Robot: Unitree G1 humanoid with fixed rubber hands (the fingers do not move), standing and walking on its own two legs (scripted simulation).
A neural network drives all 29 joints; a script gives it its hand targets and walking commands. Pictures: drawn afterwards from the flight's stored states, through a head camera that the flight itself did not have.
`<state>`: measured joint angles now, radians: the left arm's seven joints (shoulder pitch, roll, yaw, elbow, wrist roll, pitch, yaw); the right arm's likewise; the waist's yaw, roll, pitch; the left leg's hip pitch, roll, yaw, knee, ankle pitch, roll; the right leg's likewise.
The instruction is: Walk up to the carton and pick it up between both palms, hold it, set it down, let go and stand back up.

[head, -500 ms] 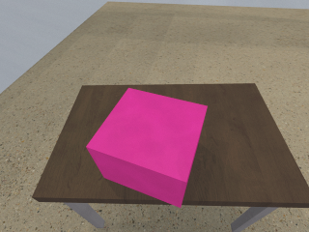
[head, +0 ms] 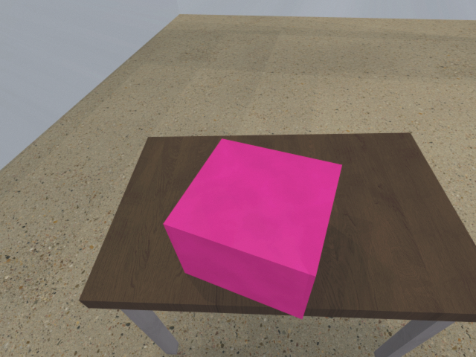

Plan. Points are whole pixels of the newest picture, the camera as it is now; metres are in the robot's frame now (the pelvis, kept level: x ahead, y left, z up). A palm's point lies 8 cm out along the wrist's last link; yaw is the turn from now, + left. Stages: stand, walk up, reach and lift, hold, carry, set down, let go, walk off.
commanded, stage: walk up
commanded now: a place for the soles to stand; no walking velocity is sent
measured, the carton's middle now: (258, 222) +0.41 +0.00 -0.04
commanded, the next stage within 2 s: reach and lift in 1.42 s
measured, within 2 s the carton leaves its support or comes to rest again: neither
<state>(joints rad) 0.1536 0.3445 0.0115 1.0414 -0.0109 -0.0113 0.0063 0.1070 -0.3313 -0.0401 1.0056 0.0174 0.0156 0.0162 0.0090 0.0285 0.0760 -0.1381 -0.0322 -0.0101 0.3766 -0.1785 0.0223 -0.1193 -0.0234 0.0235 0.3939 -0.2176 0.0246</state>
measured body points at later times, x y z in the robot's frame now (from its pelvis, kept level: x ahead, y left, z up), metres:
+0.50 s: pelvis +0.00 +0.00 +0.00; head +0.01 +0.00 +0.45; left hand +0.09 +0.30 -0.13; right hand +0.08 -0.31 -0.12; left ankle +0.02 +0.11 -0.74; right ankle +0.00 -0.13 -0.74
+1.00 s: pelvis +0.00 -0.03 +0.00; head +0.00 -0.04 +0.45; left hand +0.09 +0.27 -0.12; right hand +0.07 -0.35 -0.12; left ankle +0.02 +0.11 -0.74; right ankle +0.00 -0.13 -0.74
